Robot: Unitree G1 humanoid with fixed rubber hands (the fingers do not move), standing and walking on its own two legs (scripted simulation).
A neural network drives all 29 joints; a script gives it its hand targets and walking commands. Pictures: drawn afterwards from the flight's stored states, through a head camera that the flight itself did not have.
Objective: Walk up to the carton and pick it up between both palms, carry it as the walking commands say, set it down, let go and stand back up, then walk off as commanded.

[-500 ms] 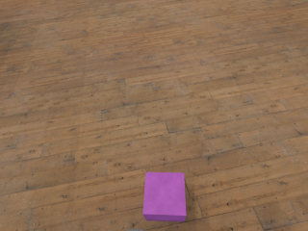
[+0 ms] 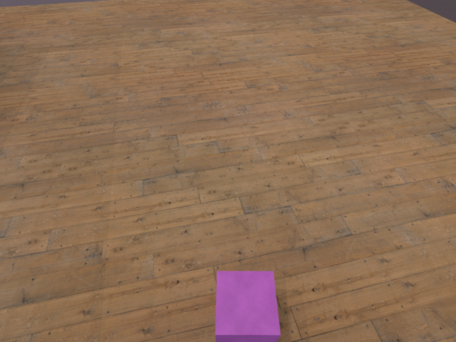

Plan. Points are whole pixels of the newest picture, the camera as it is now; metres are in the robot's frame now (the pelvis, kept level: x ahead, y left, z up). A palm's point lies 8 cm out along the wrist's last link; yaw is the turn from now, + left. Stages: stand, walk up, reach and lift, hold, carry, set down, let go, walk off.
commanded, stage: walk up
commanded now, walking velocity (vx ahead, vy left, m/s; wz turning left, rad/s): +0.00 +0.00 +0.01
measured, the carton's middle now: (245, 308) +0.40 -0.04 -0.69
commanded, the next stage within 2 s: stand in 0.06 s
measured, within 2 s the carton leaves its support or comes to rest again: neither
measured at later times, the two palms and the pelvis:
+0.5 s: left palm out of the picture +0.02 +0.22 -0.16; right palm out of the picture +0.02 -0.21 -0.15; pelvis +0.00 +0.01 -0.01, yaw +0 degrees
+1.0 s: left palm out of the picture +0.12 +0.19 -0.19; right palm out of the picture +0.14 -0.22 -0.18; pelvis -0.04 -0.01 -0.06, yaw +2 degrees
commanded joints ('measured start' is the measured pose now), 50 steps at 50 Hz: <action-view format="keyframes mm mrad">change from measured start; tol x8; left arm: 1 44 95 16 -8 1 -20 9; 20 57 93 17 -6 6 -21 11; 22 -645 128 -113 -657 -118 45 9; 24 -483 163 -46 -536 -65 177 32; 26 -467 187 -57 -605 -121 321 33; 30 -108 133 -80 -551 -122 633 46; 34 -8 75 -30 -613 -80 605 7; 45 -362 71 120 -880 79 253 -42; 50 -354 66 125 -963 47 317 -25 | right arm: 1 31 -136 -22 -17 1 -14 -3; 20 57 -131 -14 16 -7 -7 -4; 22 -644 -210 44 -665 139 79 -11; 23 -599 -210 33 -545 90 163 -12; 30 -130 -223 26 -494 83 673 25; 34 -100 -194 -50 -565 -4 639 79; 44 -398 -122 -135 -816 -34 304 95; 50 -379 -181 -178 -839 -6 361 98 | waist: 1 9 -21 49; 20 0 38 71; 21 -31 25 -170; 24 -1 102 -89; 31 -11 45 -393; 37 -12 17 -320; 50 -51 65 -754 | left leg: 1 -69 93 -79 -134 266 29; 20 -45 92 -63 -158 292 16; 21 -376 -48 6 50 -71 59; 23 -447 24 -6 22 -195 52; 27 -455 30 -45 97 24 62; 31 -325 14 -117 210 605 49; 34 -307 -8 -136 186 738 28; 40 -470 -21 -112 257 710 -4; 45 -639 -46 -58 389 496 -13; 50 -615 -53 -22 431 377 -33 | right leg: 1 65 -87 72 -94 275 -28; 20 54 -77 53 -114 218 -9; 21 -170 8 27 71 -135 -58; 22 -143 16 8 104 -212 -54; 27 -216 11 9 165 -25 -75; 30 -175 47 33 232 390 -90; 32 -246 72 33 219 466 -82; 37 -291 71 32 197 562 -89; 45 -336 34 66 395 634 -49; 50 -349 58 36 428 434 -40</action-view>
